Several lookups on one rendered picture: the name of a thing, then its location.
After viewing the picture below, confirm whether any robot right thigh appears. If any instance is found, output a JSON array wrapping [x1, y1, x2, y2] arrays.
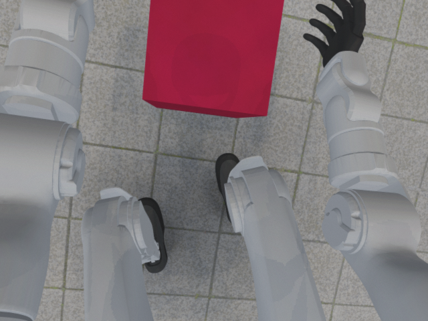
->
[[224, 166, 326, 321]]

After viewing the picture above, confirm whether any robot left upper arm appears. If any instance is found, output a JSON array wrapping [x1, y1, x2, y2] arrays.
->
[[0, 113, 86, 321]]

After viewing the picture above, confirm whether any robot right hand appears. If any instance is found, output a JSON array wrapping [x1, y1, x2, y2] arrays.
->
[[303, 0, 366, 67]]

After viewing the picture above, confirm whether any carton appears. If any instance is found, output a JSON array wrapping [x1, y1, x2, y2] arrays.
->
[[142, 0, 284, 118]]

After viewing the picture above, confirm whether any robot right upper arm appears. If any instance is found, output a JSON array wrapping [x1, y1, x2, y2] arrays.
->
[[322, 189, 428, 321]]

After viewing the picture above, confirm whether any robot right forearm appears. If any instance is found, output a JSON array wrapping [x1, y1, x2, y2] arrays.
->
[[316, 51, 421, 238]]

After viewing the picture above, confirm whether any robot left forearm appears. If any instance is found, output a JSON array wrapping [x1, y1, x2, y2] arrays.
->
[[0, 0, 95, 124]]

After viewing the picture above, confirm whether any robot right shin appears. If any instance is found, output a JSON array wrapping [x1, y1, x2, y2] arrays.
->
[[227, 156, 292, 205]]

